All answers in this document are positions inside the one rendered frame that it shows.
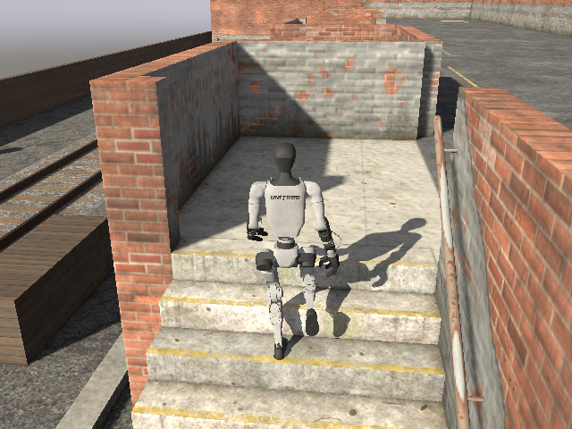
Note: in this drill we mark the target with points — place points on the stairs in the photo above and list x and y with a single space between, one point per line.
374 364

